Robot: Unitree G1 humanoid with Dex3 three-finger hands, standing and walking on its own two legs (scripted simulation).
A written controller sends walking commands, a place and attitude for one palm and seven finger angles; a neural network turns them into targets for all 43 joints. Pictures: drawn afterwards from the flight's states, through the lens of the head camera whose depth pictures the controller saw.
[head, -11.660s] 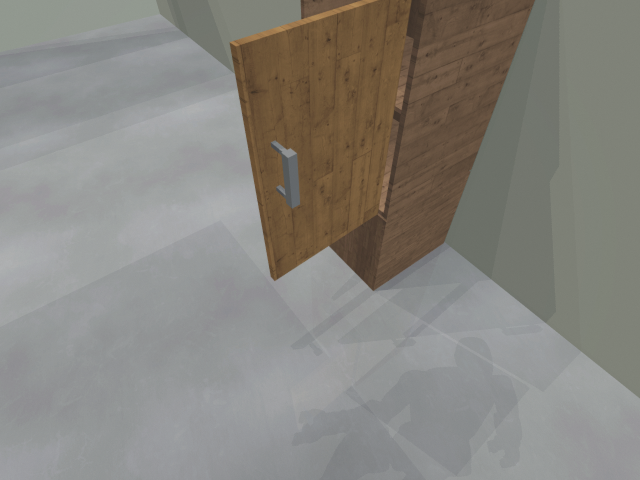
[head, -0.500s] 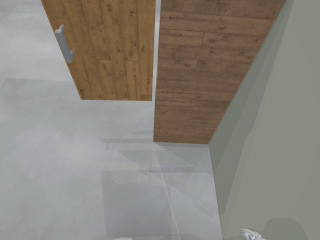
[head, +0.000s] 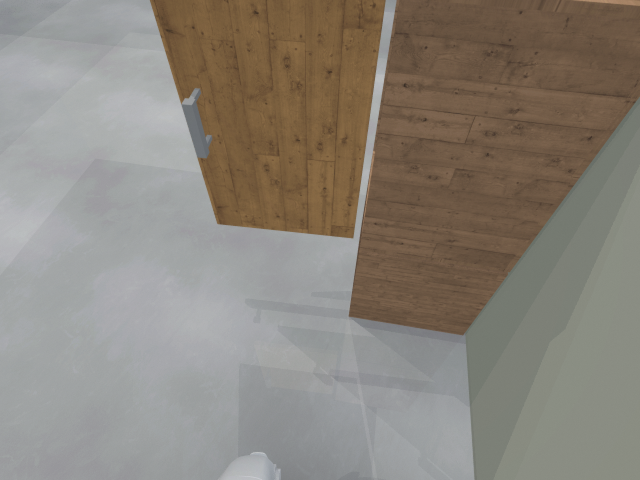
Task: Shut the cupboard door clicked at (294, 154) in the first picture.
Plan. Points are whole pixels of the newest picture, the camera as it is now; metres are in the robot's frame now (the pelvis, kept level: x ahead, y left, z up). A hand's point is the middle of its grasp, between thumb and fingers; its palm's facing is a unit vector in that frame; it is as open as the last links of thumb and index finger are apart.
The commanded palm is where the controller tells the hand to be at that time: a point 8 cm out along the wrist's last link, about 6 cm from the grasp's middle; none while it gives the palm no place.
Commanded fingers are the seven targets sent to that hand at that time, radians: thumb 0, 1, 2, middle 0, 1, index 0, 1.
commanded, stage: take the last steps up to it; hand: left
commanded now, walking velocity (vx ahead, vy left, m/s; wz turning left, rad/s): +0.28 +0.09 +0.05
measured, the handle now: (199, 123) +0.72 +0.31 +0.00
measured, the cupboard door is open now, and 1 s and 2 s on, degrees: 93 93 93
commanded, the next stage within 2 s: come to a stop and stand still in 0.40 s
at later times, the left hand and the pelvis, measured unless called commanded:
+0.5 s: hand (196, 393) +0.25 +0.22 -0.17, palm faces +0.03 -0.98 -0.21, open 7.3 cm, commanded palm none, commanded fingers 0.00 0.90 0.90 -0.20 -0.30 -0.20 -0.30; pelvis +0.15 +0.04 -0.02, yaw +0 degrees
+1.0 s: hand (172, 384) +0.26 +0.27 -0.18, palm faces +0.02 -0.97 -0.24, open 7.3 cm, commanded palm none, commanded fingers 0.00 0.90 0.90 -0.20 -0.30 -0.20 -0.30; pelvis +0.21 +0.07 -0.01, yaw -2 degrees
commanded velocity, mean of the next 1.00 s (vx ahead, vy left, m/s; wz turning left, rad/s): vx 0.00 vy -0.01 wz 0.00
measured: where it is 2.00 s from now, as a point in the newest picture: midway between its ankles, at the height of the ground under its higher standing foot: outside the picture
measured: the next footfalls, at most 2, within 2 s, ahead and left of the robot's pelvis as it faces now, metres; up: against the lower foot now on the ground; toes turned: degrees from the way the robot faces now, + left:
left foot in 0.10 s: +0.14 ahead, +0.15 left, +0.00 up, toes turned +6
right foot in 0.44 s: +0.24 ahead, -0.06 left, +0.00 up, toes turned -7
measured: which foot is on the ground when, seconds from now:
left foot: up 0.00-0.08, down 0.10-0.44, up 0.46-0.70, down 0.72-1.00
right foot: down 0.00-0.10, up 0.12-0.42, down 0.44-0.74, up 0.76-1.00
